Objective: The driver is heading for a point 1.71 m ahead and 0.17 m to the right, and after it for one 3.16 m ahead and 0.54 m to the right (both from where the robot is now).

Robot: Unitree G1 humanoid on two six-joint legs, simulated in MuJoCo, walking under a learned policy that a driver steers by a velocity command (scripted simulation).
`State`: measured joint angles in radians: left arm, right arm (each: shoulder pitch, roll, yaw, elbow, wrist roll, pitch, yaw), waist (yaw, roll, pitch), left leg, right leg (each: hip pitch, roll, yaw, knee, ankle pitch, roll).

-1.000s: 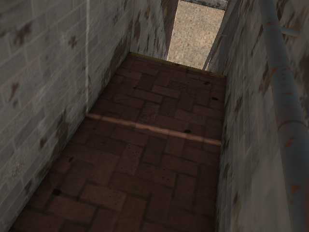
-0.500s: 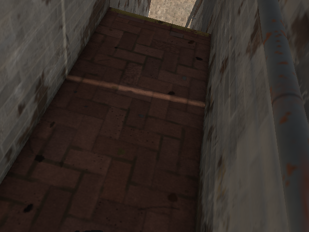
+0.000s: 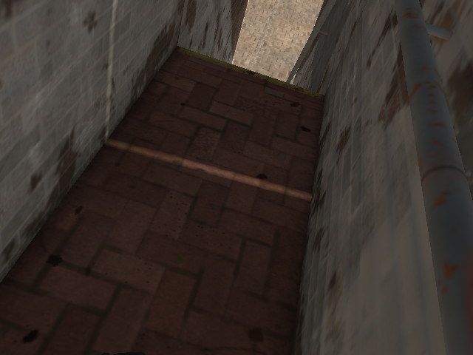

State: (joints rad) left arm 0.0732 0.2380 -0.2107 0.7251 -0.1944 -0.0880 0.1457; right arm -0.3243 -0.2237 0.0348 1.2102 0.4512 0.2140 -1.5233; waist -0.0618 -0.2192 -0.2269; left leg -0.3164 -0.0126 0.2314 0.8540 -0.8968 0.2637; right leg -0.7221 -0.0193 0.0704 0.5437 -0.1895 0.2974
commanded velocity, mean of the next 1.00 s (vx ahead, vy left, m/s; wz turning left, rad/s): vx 0.93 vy -0.25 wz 0.00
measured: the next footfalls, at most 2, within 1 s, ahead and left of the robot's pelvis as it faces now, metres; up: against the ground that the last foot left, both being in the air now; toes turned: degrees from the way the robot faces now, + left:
left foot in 0.48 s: -0.06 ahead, +0.00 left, +0.02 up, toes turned +29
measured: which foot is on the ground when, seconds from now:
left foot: up 0.00-0.46, down 0.48-1.00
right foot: up 0.00-1.00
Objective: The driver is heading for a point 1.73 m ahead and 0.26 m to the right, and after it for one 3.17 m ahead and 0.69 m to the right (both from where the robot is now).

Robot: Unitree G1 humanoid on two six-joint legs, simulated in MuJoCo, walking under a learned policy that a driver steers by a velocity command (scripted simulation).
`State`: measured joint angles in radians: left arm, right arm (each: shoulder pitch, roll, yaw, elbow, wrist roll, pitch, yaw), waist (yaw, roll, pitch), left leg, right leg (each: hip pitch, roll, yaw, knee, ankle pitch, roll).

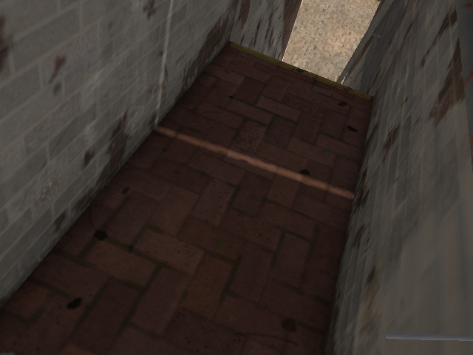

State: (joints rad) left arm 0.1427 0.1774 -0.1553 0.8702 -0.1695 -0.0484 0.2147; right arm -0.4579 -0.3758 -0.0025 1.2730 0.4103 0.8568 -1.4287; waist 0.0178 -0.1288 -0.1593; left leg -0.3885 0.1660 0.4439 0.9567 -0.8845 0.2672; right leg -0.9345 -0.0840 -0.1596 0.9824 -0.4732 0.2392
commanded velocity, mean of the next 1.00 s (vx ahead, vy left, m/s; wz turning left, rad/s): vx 0.50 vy -0.14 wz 0.00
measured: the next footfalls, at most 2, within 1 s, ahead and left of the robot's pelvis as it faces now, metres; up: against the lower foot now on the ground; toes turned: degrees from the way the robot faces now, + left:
right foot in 0.92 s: +0.06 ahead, -0.16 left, -0.02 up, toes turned -9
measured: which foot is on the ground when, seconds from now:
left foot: down 0.00-0.84, up 0.86-1.00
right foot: up 0.00-0.90, down 0.92-1.00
